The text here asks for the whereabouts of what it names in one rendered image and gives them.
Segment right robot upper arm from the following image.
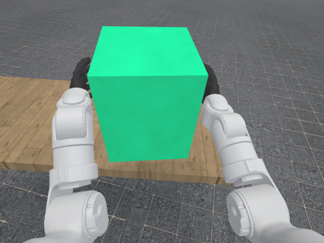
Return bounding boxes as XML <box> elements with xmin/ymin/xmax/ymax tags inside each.
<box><xmin>227</xmin><ymin>184</ymin><xmax>324</xmax><ymax>243</ymax></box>

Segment table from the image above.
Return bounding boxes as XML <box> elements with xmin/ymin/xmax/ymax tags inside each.
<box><xmin>0</xmin><ymin>76</ymin><xmax>234</xmax><ymax>185</ymax></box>

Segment left robot hand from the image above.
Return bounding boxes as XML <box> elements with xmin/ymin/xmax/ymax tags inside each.
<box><xmin>69</xmin><ymin>57</ymin><xmax>92</xmax><ymax>98</ymax></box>

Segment carton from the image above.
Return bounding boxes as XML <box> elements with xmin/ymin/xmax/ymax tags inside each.
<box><xmin>87</xmin><ymin>26</ymin><xmax>209</xmax><ymax>162</ymax></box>

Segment right robot hand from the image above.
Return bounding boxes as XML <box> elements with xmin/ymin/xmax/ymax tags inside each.
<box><xmin>202</xmin><ymin>63</ymin><xmax>220</xmax><ymax>104</ymax></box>

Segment left robot forearm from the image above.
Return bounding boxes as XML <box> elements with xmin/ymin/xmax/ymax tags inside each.
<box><xmin>44</xmin><ymin>88</ymin><xmax>98</xmax><ymax>233</ymax></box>

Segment right robot forearm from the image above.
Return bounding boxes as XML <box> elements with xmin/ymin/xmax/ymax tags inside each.
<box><xmin>201</xmin><ymin>94</ymin><xmax>290</xmax><ymax>220</ymax></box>

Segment left robot upper arm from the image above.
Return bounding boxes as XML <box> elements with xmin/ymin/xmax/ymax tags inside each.
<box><xmin>23</xmin><ymin>190</ymin><xmax>109</xmax><ymax>243</ymax></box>

